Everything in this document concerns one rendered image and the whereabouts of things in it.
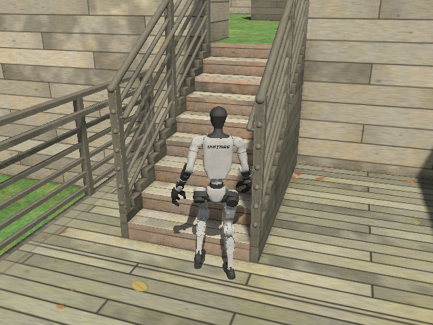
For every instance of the stairs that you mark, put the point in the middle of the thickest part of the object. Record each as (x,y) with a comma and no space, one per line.
(230,79)

